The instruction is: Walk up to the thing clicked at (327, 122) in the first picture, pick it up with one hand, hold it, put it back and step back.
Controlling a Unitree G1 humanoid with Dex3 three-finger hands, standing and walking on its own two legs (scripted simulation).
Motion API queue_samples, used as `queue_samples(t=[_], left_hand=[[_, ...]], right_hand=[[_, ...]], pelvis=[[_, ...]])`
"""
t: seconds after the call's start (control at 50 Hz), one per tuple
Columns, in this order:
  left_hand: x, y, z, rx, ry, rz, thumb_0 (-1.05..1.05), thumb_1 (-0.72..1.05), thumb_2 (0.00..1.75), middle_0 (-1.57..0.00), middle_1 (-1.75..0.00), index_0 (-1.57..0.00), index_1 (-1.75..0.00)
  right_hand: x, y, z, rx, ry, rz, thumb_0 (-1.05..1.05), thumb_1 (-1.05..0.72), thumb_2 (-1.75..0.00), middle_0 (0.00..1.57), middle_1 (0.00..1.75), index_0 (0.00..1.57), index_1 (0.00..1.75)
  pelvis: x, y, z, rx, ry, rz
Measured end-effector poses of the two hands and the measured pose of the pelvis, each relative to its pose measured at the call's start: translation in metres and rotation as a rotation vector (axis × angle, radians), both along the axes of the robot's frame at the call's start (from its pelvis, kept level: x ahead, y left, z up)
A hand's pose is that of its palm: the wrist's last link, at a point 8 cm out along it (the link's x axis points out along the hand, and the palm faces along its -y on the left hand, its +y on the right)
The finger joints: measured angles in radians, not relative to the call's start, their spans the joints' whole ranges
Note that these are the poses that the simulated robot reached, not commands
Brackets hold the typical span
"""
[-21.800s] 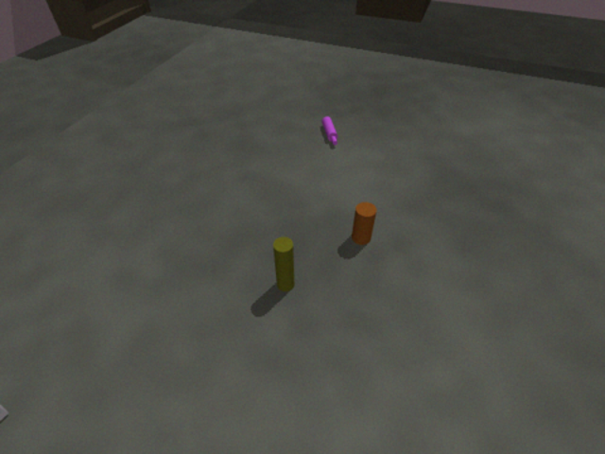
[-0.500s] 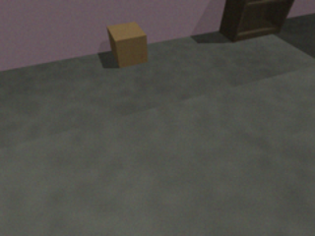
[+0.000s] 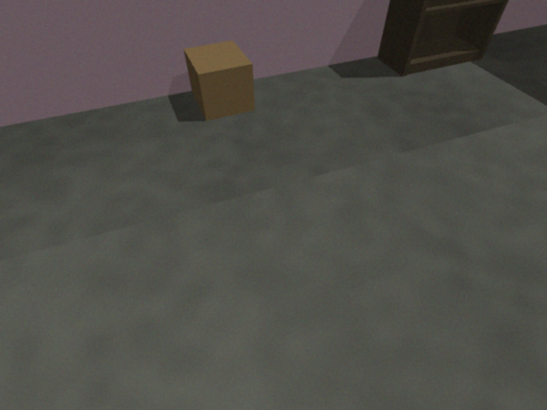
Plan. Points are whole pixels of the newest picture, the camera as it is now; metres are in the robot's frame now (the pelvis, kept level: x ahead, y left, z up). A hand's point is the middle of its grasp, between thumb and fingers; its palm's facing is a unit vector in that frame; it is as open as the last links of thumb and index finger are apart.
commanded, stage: stand
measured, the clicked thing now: out of the picture +0.19 -1.26 -0.75
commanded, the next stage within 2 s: walk up in 0.68 s
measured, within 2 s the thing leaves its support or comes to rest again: neither
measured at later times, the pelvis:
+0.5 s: pelvis +0.00 +0.00 +0.00, yaw +0 degrees
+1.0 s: pelvis +0.07 -0.02 -0.01, yaw +1 degrees
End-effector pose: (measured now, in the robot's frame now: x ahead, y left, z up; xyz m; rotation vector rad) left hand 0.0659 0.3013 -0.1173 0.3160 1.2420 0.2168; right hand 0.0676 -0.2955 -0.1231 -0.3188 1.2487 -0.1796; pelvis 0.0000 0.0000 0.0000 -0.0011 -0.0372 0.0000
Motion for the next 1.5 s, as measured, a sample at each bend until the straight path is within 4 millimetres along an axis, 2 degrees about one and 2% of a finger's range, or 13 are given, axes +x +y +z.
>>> queue_samples(t=[0.7,0.78,0.88,0.94,0.98,1.06,1.12,1.2,1.28,1.32,1.38,1.44,1.5], left_hand=[[0.003,0.002,-0.001,-0.011,-0.005,0.001,0.01,0.91,0.9,-0.2,-0.3,-0.21,-0.3],[0.004,0.01,0.002,-0.013,-0.034,0.011,0.01,0.91,0.9,-0.21,-0.3,-0.21,-0.3],[0.011,0.017,0.001,0.039,-0.027,0.017,0.01,0.91,0.9,-0.21,-0.3,-0.21,-0.3],[0.012,0.012,0.005,0.056,-0.04,0.037,0.01,0.91,0.9,-0.2,-0.3,-0.21,-0.3],[0.009,0.009,0.009,0.062,-0.033,0.056,0.01,0.91,0.9,-0.2,-0.3,-0.21,-0.3],[0.003,0.006,0.017,0.069,0.042,0.084,0.0,0.91,0.9,-0.21,-0.3,-0.21,-0.3],[0.008,0.009,0.013,0.069,0.097,0.098,0.01,0.91,0.9,-0.21,-0.3,-0.21,-0.3],[0.035,0.02,-0.006,0.056,0.109,0.116,0.01,0.9,0.9,-0.21,-0.3,-0.21,-0.3],[0.085,0.028,-0.031,0.035,0.09,0.114,0.01,0.91,0.9,-0.21,-0.3,-0.21,-0.3],[0.118,0.023,-0.032,0.015,0.061,0.085,0.01,0.91,0.9,-0.2,-0.3,-0.21,-0.3],[0.172,0.015,-0.021,-0.009,-0.009,0.02,0.01,0.91,0.9,-0.2,-0.3,-0.21,-0.3],[0.22,0.011,-0.008,-0.014,-0.08,-0.026,0.01,0.91,0.9,-0.2,-0.3,-0.21,-0.3],[0.259,0.007,0.004,-0.002,-0.112,-0.061,0.01,0.91,0.9,-0.21,-0.3,-0.21,-0.3]], right_hand=[[0.005,0.002,0.003,-0.001,-0.015,0.004,0.01,-0.9,-0.9,0.21,0.3,0.2,0.3],[0.004,-0.006,0.003,0.008,-0.028,0.006,0.01,-0.9,-0.9,0.21,0.3,0.2,0.3],[0.01,-0.031,-0.007,-0.004,-0.025,-0.018,0.01,-0.9,-0.9,0.21,0.3,0.2,0.3],[0.025,-0.044,-0.01,-0.013,0.003,-0.015,0.01,-0.9,-0.9,0.21,0.3,0.2,0.3],[0.044,-0.046,-0.007,-0.017,0.013,0.007,0.01,-0.9,-0.9,0.21,0.3,0.2,0.3],[0.1,-0.044,0.0,-0.006,-0.045,0.056,0.01,-0.9,-0.9,0.2,0.3,0.2,0.3],[0.147,-0.036,0.001,0.005,-0.088,0.099,0.01,-0.9,-0.9,0.2,0.3,0.2,0.3],[0.211,-0.016,-0.003,0.008,-0.126,0.154,0.01,-0.9,-0.9,0.2,0.3,0.2,0.3],[0.261,0.0,-0.007,-0.009,-0.206,0.165,0.01,-0.9,-0.9,0.2,0.3,0.2,0.3],[0.272,0.005,-0.003,0.003,-0.24,0.134,0.01,-0.9,-0.9,0.2,0.3,0.2,0.3],[0.278,0.005,0.008,0.013,-0.254,0.088,0.01,-0.9,-0.9,0.21,0.3,0.2,0.3],[0.28,-0.003,0.014,0.01,-0.242,0.063,0.01,-0.9,-0.9,0.21,0.3,0.2,0.3],[0.283,-0.019,0.014,0.004,-0.211,0.047,0.01,-0.9,-0.9,0.21,0.3,0.2,0.3]], pelvis=[[0.003,0.003,0.0,-0.001,0.0,-0.001],[0.012,0.001,-0.004,0.007,0.012,0.003],[0.027,-0.012,-0.015,0.019,0.001,-0.014],[0.046,-0.021,-0.017,-0.011,0.006,0.011],[0.059,-0.023,-0.013,-0.001,0.009,0.012],[0.086,-0.021,-0.007,0.002,0.003,0.011],[0.106,-0.018,-0.01,-0.009,-0.003,0.025],[0.145,-0.01,-0.024,-0.021,-0.011,0.044],[0.185,0.002,-0.041,0.019,-0.029,0.039],[0.201,0.005,-0.037,0.014,-0.038,0.034],[0.224,0.004,-0.026,0.017,-0.047,0.015],[0.247,-0.001,-0.018,0.027,-0.047,0.008],[0.27,-0.009,-0.015,0.036,-0.042,-0.001]])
